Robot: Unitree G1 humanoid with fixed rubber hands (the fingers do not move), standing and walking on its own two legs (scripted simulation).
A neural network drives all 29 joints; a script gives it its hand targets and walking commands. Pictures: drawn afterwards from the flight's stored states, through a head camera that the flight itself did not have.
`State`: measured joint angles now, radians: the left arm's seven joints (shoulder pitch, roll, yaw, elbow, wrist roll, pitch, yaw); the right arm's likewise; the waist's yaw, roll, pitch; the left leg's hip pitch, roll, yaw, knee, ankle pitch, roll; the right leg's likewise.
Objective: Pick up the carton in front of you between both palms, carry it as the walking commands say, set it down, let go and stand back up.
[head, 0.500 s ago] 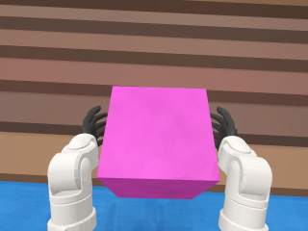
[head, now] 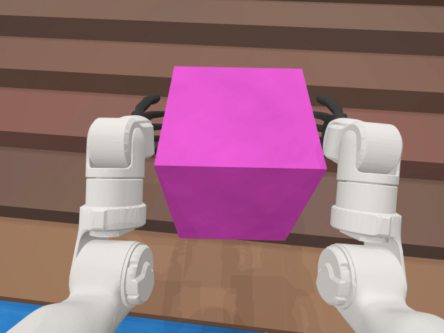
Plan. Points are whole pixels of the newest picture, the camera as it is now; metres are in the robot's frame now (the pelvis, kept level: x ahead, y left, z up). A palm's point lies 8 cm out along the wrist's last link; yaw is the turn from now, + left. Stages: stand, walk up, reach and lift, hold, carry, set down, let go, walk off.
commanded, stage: carry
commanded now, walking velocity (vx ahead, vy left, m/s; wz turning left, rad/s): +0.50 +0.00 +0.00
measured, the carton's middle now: (234, 161) +0.40 +0.01 +0.09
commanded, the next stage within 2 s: none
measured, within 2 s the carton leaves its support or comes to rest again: neither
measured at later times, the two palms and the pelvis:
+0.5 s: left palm (178, 12) +0.74 +0.15 +0.20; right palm (312, 23) +0.71 -0.14 +0.20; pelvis +0.34 +0.05 +0.09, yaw -1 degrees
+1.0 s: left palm out of the picture +1.02 +0.21 +0.38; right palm out of the picture +1.08 -0.08 +0.40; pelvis +0.67 +0.00 +0.23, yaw +1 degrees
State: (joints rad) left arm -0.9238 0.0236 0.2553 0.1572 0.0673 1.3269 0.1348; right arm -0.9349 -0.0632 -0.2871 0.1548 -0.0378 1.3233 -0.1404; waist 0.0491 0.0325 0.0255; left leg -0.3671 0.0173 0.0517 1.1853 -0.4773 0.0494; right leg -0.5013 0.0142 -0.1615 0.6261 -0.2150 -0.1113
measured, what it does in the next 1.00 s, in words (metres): climbs: left foot 0.12 m higher, then right foot 0.12 m higher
